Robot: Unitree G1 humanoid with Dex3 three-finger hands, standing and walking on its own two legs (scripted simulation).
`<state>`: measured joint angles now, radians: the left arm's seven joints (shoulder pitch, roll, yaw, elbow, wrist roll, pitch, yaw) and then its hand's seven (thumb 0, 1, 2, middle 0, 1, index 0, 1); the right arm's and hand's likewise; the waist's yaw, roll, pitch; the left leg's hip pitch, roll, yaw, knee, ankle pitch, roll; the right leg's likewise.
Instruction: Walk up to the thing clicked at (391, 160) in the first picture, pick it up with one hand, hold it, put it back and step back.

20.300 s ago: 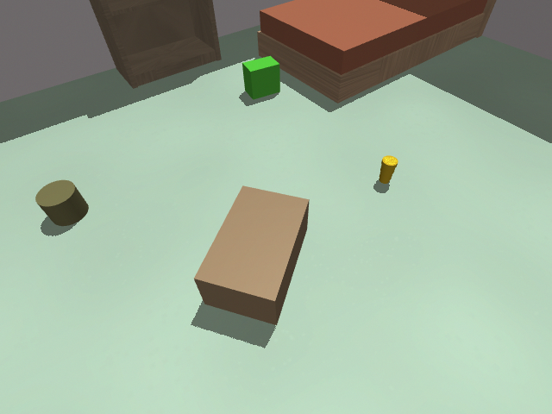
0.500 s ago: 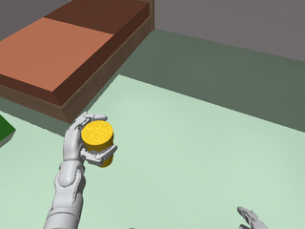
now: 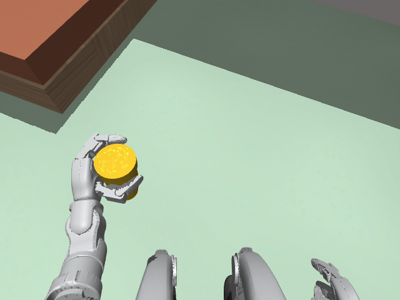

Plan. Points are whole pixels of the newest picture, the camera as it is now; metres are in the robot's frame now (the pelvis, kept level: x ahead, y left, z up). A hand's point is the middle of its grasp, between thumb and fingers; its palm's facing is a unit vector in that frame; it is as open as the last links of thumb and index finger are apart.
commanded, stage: crouch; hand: left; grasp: from the side
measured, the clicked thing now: (121, 176) +0.37 +0.19 -0.04
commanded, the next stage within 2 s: lower in 1.32 s
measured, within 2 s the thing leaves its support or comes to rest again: neither
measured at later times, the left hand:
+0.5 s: hand (135, 198) +0.39 +0.20 -0.26, palm faces +0.14 -0.99 -0.01, open 10.1 cm
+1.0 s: hand (138, 201) +0.42 +0.21 -0.38, palm faces +0.14 -0.99 +0.00, open 10.1 cm
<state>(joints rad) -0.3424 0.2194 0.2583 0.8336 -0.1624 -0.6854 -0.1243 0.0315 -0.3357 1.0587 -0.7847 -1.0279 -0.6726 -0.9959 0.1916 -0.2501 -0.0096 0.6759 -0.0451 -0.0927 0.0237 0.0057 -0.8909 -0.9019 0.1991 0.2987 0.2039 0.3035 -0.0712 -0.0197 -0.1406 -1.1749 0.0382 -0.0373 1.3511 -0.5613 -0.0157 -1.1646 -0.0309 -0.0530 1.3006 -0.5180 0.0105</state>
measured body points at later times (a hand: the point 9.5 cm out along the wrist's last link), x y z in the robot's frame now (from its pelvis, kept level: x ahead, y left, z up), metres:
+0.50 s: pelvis -0.05 +0.00 -0.21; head +0.15 +0.04 +0.19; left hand +0.38 +0.25 -0.25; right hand +0.07 -0.27 -0.33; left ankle +0.04 +0.12 -0.61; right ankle +0.05 -0.13 -0.61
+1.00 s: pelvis -0.06 +0.01 -0.31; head +0.16 +0.07 +0.08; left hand +0.40 +0.27 -0.38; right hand +0.00 -0.27 -0.41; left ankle +0.04 +0.12 -0.61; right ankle +0.05 -0.13 -0.61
